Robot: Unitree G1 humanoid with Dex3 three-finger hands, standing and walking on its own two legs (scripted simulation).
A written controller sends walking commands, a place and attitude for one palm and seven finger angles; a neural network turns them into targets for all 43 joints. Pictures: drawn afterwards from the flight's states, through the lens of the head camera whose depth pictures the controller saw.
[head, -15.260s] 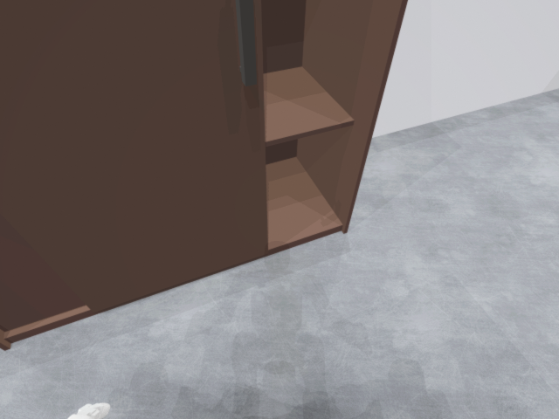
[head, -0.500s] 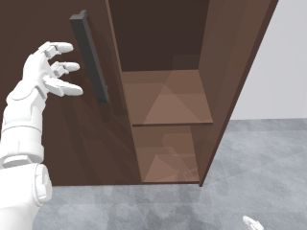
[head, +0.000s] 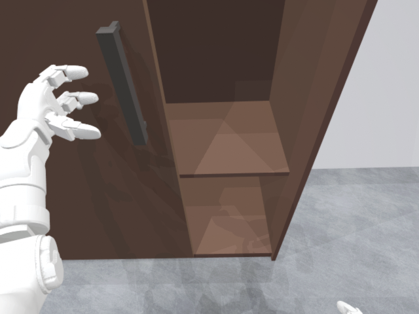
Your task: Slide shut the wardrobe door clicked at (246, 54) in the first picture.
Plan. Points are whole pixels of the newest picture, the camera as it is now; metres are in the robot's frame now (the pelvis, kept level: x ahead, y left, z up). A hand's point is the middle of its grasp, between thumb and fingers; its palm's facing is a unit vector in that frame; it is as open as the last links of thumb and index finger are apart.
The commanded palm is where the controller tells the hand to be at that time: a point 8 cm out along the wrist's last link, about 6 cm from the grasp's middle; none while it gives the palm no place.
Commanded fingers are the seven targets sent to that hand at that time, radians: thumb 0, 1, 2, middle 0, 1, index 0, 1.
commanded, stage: move the hooked fingers beside the handle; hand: left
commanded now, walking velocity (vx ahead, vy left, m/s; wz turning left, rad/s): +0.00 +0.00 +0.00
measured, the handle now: (129, 89) +0.49 +0.16 +0.21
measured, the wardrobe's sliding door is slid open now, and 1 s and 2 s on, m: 0.37 0.37 0.37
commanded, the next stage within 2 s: feel for the door with the fingertips in 0.26 s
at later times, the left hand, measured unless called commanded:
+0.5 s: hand (91, 104) +0.42 +0.21 +0.22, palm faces +0.01 -1.00 -0.03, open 14.0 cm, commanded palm +0.40 +0.26 +0.22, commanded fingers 0.00 -0.50 0.30 -0.30 -1.20 -0.30 -1.20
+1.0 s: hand (99, 103) +0.42 +0.20 +0.22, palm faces +0.05 -1.00 -0.03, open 14.0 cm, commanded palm +0.41 +0.24 +0.22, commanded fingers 0.00 -0.50 0.30 -0.30 -1.20 -0.30 -1.20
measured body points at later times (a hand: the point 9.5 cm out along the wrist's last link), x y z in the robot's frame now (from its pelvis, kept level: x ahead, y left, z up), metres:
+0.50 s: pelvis -0.01 +0.01 +0.00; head -0.01 -0.01 +0.45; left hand +0.42 +0.27 +0.23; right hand +0.08 -0.26 -0.11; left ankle +0.04 +0.13 -0.73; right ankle -0.08 -0.11 -0.73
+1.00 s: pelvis -0.01 +0.00 +0.00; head -0.02 -0.02 +0.45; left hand +0.41 +0.25 +0.23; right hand +0.11 -0.26 -0.11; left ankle +0.04 +0.13 -0.73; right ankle -0.08 -0.11 -0.73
